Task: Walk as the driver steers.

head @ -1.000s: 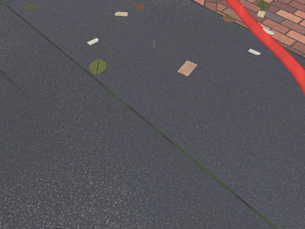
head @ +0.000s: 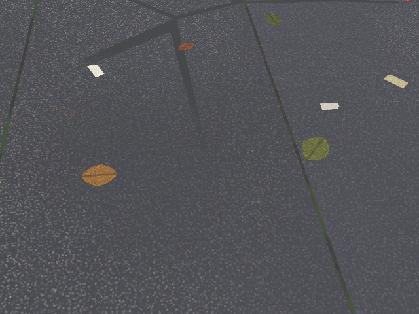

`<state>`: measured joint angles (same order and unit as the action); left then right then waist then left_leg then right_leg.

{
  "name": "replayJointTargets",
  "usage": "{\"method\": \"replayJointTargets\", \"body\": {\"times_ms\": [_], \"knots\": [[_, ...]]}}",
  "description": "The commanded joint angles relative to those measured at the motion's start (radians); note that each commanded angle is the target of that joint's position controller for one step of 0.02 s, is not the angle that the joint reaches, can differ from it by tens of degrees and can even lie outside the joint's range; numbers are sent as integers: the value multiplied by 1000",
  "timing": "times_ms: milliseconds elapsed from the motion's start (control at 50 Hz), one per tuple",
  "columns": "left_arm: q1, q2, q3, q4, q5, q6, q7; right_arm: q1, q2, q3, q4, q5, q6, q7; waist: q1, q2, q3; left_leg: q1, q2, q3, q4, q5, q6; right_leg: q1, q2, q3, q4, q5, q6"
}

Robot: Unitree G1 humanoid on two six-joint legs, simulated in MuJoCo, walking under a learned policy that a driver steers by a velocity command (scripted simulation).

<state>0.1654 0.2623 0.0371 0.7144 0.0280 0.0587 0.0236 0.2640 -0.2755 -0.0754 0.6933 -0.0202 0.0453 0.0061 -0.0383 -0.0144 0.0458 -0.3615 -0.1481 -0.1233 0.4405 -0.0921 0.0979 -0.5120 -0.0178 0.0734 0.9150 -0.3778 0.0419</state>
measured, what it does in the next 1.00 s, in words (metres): steps on the spot, turning left: right foot, then left foot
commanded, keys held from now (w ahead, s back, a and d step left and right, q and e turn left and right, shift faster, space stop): q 0.54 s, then no key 0.46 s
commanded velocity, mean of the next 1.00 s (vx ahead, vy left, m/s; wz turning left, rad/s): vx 0.01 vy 0.00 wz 0.44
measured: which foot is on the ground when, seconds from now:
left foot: down 0.00-0.16, up 0.18-0.60, down 0.62-1.00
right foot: up 0.00-0.14, down 0.16-0.60, up 0.62-1.00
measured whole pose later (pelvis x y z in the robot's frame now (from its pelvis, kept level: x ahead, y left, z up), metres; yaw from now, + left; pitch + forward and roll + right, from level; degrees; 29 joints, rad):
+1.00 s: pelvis -0.01 -0.01 +0.00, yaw +26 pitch -1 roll +0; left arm 0.25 0.26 0.03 0.82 0.01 0.06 0.02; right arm 0.20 -0.22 0.00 0.79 -0.02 0.02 -0.01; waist 0.01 -0.02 0.04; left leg -0.19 -0.09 -0.04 0.45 -0.24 0.07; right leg -0.22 -0.01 0.00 0.54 -0.31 0.00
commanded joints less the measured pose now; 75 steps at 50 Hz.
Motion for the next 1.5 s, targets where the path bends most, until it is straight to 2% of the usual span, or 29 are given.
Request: {"method": "replayJointTargets", "body": {"times_ms": [20,100,140,160,180,200,220,240,280,340,400,520,560,580,600,620,640,660,700,740,820,960,1000,1020,1040,1080,1120,1240,1500], "knots": [[0,80,20,-66,-8,-16,6,9,-159,-47,-61,-7,-6,0,1,132,-103,105,255,-357,-167,-201,120,28,35,-8,-72,-13,-10],[41,84,17,-64,-27,-36,14,-10,-158,-50,-60,-9,-1,8,17,157,-107,95,242,-422,-137,-91,96,165,85,-11,-252,-48,-47],[121,86,18,-45,-26,-49,26,-38,-151,-49,-58,8,1,6,67,144,-101,27,198,-418,-107,-133,36,327,92,-20,-499,50,-72],[131,137,31,-43,-16,-56,36,-26,-118,-40,-61,19,-3,1,62,65,-94,-55,133,-364,-42,-286,-25,416,-14,71,-626,41,-96],[93,249,54,-72,4,-54,39,-24,-71,-31,-89,37,-7,-3,46,-170,-92,-213,-17,-154,189,-432,-88,460,-278,368,-722,-65,-197],[14,249,56,-88,12,-50,31,-18,-144,-50,-74,-7,-12,-10,34,-167,-26,-252,-42,-12,424,-452,-101,324,-381,432,-728,90,-273],[4,172,36,-94,5,-51,26,-20,-171,-60,-58,-19,-13,-6,17,-85,-33,-186,14,-22,556,-413,-107,274,-344,345,-684,245,-283],[-33,127,23,-96,-1,-53,21,11,-157,-59,-39,-16,-8,1,-14,-57,-30,-160,18,-15,630,-362,-109,256,-273,231,-654,345,-254],[-60,113,19,-109,-3,-54,20,59,-139,-53,-13,-10,11,20,-23,-122,-52,-183,22,18,751,-314,-125,318,-196,94,-614,494,-223],[26,122,26,-94,-2,-53,19,-10,-124,-40,-30,5,22,31,33,-121,-57,-238,53,61,706,-315,-156,439,-198,37,-578,613,-233],[97,150,40,-69,-3,-54,19,-71,-105,-27,-52,7,29,36,75,-141,-66,-241,80,81,592,-341,-167,528,-234,27,-553,661,-248],[77,190,58,-57,1,-51,-4,-104,-89,-8,-81,22,29,40,77,-192,-85,-11,104,176,315,-383,-120,439,-260,-54,-504,666,-232],[79,200,61,-47,-6,-47,-9,-86,-86,-5,-81,21,21,36,62,-188,-92,66,94,190,179,-332,-96,414,-262,-65,-455,652,-212],[67,198,60,-41,-17,-42,-10,-50,-77,-2,-69,12,12,29,29,-160,-97,151,84,193,28,-220,-79,370,-243,-94,-398,600,-180],[94,185,57,-29,-20,-39,-12,-26,-102,-4,-60,-5,-1,18,12,-77,-109,266,112,119,-113,-85,-65,283,-217,-130,-312,473,-122],[135,103,37,-55,-5,-32,-19,-5,-196,-18,-71,-17,-17,8,32,200,-142,423,387,-227,-176,95,-18,67,-125,-210,-72,21,-47],[64,76,22,-102,-8,-16,-7,29,-281,-39,-72,4,-21,4,-10,296,-119,321,556,-366,-118,456,159,-31,2,-157,38,-272,-23],[30,122,31,-90,-11,-3,-1,56,-218,-28,-54,14,-23,1,-33,177,-115,313,514,-295,-104,473,199,-17,-31,-80,118,-251,-20],[52,126,37,-47,-26,-4,-12,-75,-123,10,-52,8,-19,-8,39,141,-32,249,381,-143,-129,358,128,2,-45,-55,93,-108,-22],[105,142,43,-8,-7,-4,-20,-98,-107,19,-47,11,-24,-20,54,164,-59,276,321,-76,-119,460,100,41,-26,-77,95,-28,-12],[99,99,29,15,-16,6,-25,-74,-98,29,-16,7,-36,-21,42,126,-71,280,318,-65,-133,351,98,97,-15,-76,-25,-4,-4],[90,74,15,52,-21,-1,0,-70,-100,37,46,-3,-36,-22,32,128,-43,189,325,-137,-112,167,105,268,17,-83,-337,4,-42],[132,57,5,79,-11,-20,7,-94,-81,47,61,9,-40,-28,76,73,-54,116,299,-132,-83,104,48,431,-6,-56,-566,228,-58],[145,85,6,87,1,-36,12,-77,-50,59,65,8,-48,-28,67,23,-82,67,269,-121,-65,40,5,520,-94,42,-599,307,-70],[79,157,17,83,-7,-44,9,-17,-44,55,79,13,-47,-23,-8,-83,-42,79,171,-42,-89,-76,-19,441,-152,107,-572,376,-105],[48,92,1,94,-14,-54,-9,-40,-72,49,129,3,-38,-27,25,-75,-17,208,163,-30,-111,-67,-28,326,-123,72,-581,287,-103],[68,89,-2,120,-17,-58,-3,-42,-85,43,157,6,-40,-26,38,-78,-18,226,181,-36,-98,0,-22,339,-89,40,-588,277,-83],[79,77,-6,186,-18,-60,4,-21,-55,51,252,9,-44,-34,44,-5,-9,203,187,-37,-131,-3,-38,375,-87,36,-592,264,-94],[96,44,-26,308,-17,-65,9,9,-36,65,392,11,-42,-45,38,9,3,218,201,-30,-136,7,-44,360,-77,35,-608,256,-100]]}}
